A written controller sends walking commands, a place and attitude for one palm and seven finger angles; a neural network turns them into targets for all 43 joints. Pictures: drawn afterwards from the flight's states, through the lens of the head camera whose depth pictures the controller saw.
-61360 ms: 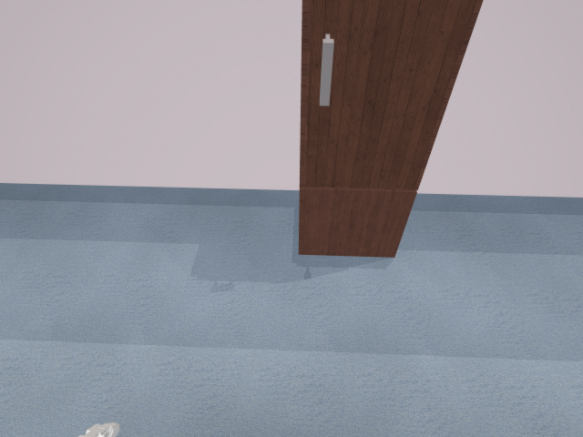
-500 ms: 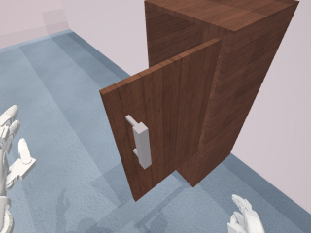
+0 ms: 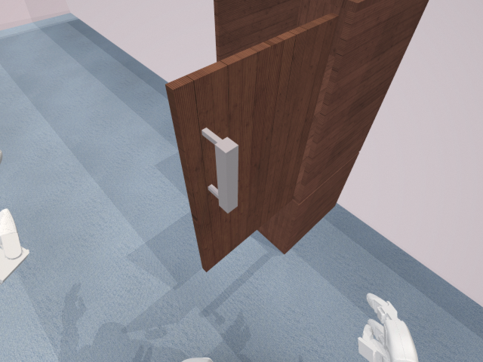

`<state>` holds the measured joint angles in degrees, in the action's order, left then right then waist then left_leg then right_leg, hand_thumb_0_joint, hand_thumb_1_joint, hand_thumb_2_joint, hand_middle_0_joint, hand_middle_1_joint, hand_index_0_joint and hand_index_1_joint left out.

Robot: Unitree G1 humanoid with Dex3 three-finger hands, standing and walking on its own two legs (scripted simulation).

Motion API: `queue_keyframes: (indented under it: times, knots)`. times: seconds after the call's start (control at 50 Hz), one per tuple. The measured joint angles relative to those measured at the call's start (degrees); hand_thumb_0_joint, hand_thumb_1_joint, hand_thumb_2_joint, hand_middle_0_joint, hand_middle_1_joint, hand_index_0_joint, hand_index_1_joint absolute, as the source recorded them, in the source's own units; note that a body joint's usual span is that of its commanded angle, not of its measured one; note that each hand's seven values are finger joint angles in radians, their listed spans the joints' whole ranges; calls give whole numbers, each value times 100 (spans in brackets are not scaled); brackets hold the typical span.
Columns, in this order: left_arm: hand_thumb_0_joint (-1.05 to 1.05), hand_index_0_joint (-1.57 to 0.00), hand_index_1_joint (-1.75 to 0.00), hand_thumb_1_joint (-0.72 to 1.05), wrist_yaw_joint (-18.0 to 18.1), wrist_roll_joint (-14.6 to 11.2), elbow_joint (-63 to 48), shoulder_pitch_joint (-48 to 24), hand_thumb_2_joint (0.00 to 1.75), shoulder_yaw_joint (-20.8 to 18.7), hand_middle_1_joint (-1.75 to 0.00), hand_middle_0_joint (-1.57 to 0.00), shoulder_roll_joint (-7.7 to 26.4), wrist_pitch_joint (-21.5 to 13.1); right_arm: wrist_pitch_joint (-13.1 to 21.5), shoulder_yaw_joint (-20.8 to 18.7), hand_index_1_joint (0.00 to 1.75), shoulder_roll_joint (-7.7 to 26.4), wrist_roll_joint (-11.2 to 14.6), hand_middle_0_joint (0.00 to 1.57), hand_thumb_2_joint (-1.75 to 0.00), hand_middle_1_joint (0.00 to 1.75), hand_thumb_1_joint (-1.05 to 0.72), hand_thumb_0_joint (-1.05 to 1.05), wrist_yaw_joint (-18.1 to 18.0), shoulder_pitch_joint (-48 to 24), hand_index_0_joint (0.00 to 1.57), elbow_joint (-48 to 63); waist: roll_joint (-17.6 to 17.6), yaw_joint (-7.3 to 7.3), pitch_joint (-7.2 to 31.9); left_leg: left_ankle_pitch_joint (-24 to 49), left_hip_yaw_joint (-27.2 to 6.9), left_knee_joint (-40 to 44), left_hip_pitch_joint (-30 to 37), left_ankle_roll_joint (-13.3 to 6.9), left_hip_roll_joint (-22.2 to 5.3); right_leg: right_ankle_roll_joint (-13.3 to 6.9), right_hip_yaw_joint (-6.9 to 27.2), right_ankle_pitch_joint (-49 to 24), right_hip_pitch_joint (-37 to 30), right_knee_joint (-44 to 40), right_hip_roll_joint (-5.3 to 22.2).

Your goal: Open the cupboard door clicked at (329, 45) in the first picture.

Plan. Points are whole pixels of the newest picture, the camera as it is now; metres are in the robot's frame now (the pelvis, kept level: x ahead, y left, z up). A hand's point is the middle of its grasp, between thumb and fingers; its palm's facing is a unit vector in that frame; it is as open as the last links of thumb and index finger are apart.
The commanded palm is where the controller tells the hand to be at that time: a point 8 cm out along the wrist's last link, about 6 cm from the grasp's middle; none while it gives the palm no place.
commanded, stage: step back with the hand held close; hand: left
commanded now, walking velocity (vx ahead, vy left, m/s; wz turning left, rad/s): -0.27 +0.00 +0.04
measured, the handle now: (219, 171) +0.41 +0.08 +0.09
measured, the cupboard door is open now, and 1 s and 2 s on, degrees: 90 90 90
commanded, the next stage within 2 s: stop stepping back and stand still in 0.34 s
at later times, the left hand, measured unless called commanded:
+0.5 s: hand out of the picture +0.07 +0.26 +0.18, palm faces +0.47 -0.74 -0.49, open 7.5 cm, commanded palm +0.01 +0.29 +0.19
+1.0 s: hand out of the picture -0.05 +0.22 +0.19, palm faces +0.38 -0.77 -0.52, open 7.5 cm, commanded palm -0.08 +0.27 +0.19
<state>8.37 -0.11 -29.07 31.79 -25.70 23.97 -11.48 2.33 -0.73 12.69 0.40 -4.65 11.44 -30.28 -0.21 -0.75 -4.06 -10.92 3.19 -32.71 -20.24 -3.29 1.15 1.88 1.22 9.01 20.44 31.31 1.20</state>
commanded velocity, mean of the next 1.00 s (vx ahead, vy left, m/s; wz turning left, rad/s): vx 0.00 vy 0.03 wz -0.01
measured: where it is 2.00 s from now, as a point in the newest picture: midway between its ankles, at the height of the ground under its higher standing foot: outside the picture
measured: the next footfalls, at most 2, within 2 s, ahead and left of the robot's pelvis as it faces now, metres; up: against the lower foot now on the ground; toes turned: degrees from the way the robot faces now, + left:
right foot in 0.50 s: -0.17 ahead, -0.10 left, +0.00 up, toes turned -5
left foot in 0.66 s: -0.05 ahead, +0.09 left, +0.00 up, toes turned +0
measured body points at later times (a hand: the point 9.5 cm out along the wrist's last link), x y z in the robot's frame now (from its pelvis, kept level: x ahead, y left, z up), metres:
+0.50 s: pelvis -0.13 -0.01 -0.01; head -0.10 +0.00 +0.44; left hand +0.04 +0.30 +0.21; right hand +0.05 -0.22 -0.09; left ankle +0.07 +0.09 -0.72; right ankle -0.25 -0.11 -0.73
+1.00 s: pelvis -0.24 -0.03 +0.01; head -0.25 -0.03 +0.46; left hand -0.08 +0.26 +0.22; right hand -0.11 -0.28 -0.08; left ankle -0.19 +0.11 -0.64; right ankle -0.20 -0.08 -0.73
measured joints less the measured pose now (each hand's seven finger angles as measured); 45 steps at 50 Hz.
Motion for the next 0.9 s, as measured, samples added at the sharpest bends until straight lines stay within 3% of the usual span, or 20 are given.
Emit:
queue_keyframes:
  times: [0.08,0.14,0.2,0.22,0.26,0.3,0.34,0.4,0.46,0.5,0.54,0.58,0.62,0.66,0.68,0.72,0.76,0.82,0.86,0.9]
  knots:
    - [1,-21,-30,88,27,90,119,-197,89,73,-30,-21,-207,-41,88,26,30,-17,-16,20,-90,30,-90,1,25,61,20,-73,-50,-15,-29,-496,-37,-458,-314,-15,-27,-37,-46,-32,162,154,-15]
    - [1,-21,-30,88,91,58,-25,-256,89,169,-30,-21,-296,-73,143,53,30,-4,-44,20,-90,30,-90,1,52,50,20,-207,7,-4,-64,-1033,-81,-786,-579,93,-1,-52,-78,-132,315,198,11]
    - [1,-21,-30,88,135,19,-254,-293,89,224,-30,-21,-238,-125,142,81,30,0,-74,20,-90,30,-90,1,33,13,20,-303,111,35,-176,-777,-59,-828,-693,82,10,-47,-96,56,492,438,50]
    - [1,-21,-30,88,143,15,-301,-310,89,214,-30,-21,-203,-139,151,82,30,2,-88,20,-90,30,-90,1,7,18,20,-289,87,48,-204,-539,-56,-791,-729,7,-32,-44,-78,521,617,701,-8]
    - [1,-21,-30,88,167,63,-330,-416,89,141,-30,-21,-75,-125,248,24,30,-55,-125,20,-90,30,-90,1,-37,49,20,-279,-71,131,-270,175,-149,-596,-769,-117,-164,-36,7,1239,921,2107,-277]
    - [1,-21,-30,88,177,49,-351,-534,89,-14,-30,-21,139,-141,358,-23,30,-189,-120,20,-90,30,-91,1,-13,79,20,-391,-140,192,-276,643,-253,-330,-780,-99,-250,-52,40,1540,945,3245,-478]
    - [1,-21,-30,88,206,-32,-382,-475,89,-212,-30,-21,299,-192,413,-10,30,-312,-74,20,-90,30,-91,1,73,98,20,-518,-110,155,-150,787,-243,-6,-785,-54,-320,-74,-6,1728,696,3583,-547]
    - [1,-21,-30,88,253,-166,-402,-207,89,-345,-30,-21,290,-188,482,26,30,-407,-44,20,-90,30,-90,1,168,123,20,-572,-131,82,132,1095,-154,594,-825,32,-420,-150,-280,2026,-79,2804,-506]
    - [1,-21,-30,89,225,-282,-369,-81,90,-251,-30,-21,199,-120,550,83,30,-417,-50,20,-90,30,-90,1,219,38,20,-546,-106,-29,352,1223,-14,1100,-996,178,-420,-311,-495,2248,-1014,1004,-468]
    - [1,-20,-30,89,187,-298,-421,-52,90,-219,-30,-21,212,-117,591,139,30,-384,-44,20,-90,30,-90,1,249,-149,20,-480,134,-188,351,645,193,779,-1393,402,-287,-526,-305,1905,-1398,-249,-249]
    - [1,-20,-30,89,87,-266,-376,-116,90,95,-30,-21,14,-117,539,142,30,-214,-66,20,-90,30,-90,1,230,-342,20,-660,-66,-234,163,-286,-50,-588,-1695,502,-257,-428,-279,1651,-1331,-155,-338]
    - [1,-21,-30,88,2,-223,-382,-63,90,267,-30,-21,60,-66,481,183,30,-189,-38,20,-90,30,-90,1,196,-244,20,-795,86,-245,222,-617,-38,-1488,-1610,494,-73,-319,-222,1531,-1370,-179,-218]
    - [1,-21,-30,88,-26,-210,-441,72,89,202,-30,-21,142,-7,433,248,30,-218,-15,20,-90,30,-90,1,122,-65,20,-751,335,-199,358,-408,84,-1240,-1091,403,10,-271,-139,1495,-1384,-174,-85]
    - [1,-21,-30,88,-15,-243,-457,160,89,89,-30,-21,147,47,490,271,30,-124,-10,20,-90,30,-90,1,40,93,20,-606,321,-84,508,263,61,-301,-329,280,-25,-234,-188,1567,-1268,116,-98]
    - [1,-21,-30,88,3,-256,-411,114,89,54,-30,-21,142,71,546,227,30,-56,-17,20,-90,30,-90,1,3,115,20,-544,240,1,554,-89,9,16,-128,122,-23,-193,-269,1639,-1092,450,-114]
    - [1,-21,-30,88,36,-257,-89,-247,89,55,-30,-21,165,107,605,120,30,-70,-26,20,-90,30,-90,1,-25,15,20,-574,336,128,424,-138,32,64,-115,4,121,-136,-95,1959,-752,1136,-74]
    - [1,-21,-30,88,62,-243,216,-492,89,53,-30,-21,147,156,647,124,30,-74,-69,20,-90,30,-91,1,-14,-64,20,-606,350,191,278,244,53,290,-2,18,131,-141,-76,2027,-513,1369,-121]
    - [1,-21,-30,88,83,-235,290,-306,89,15,-30,-21,166,245,618,170,30,-120,-117,20,-90,30,-91,1,45,-21,20,-531,310,310,225,572,50,673,154,99,57,-204,-304,1921,-414,1060,-184]
    - [1,-21,-30,89,67,-199,168,-13,89,64,-30,-21,165,260,553,164,30,-131,-124,20,-90,30,-91,1,75,110,20,-423,251,354,267,330,33,655,88,145,23,-288,-523,1879,-561,611,-212]
    - [1,-21,-30,89,16,-136,-3,222,89,167,-30,-21,157,224,444,103,30,-97,-112,20,-90,30,-90,1,94,206,20,-376,130,346,260,-560,-52,-59,-279,201,-15,-547,-643,1396,-579,320,-271]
